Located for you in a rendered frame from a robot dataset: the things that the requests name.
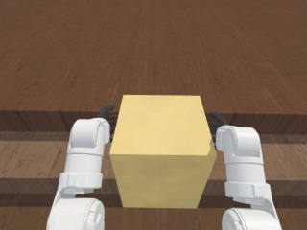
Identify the left robot hand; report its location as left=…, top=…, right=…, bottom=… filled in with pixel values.
left=96, top=104, right=119, bottom=143

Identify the robot left forearm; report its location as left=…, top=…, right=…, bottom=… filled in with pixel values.
left=46, top=118, right=110, bottom=230

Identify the robot right upper arm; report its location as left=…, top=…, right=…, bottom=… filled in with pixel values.
left=222, top=207, right=281, bottom=230

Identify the robot left upper arm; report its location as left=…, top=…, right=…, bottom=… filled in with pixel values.
left=47, top=197, right=105, bottom=230

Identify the carton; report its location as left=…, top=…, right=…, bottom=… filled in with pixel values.
left=109, top=95, right=217, bottom=209

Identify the robot right forearm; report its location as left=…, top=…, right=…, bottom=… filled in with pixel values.
left=216, top=125, right=282, bottom=230

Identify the right robot hand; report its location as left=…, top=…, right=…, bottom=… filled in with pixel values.
left=207, top=111, right=229, bottom=150

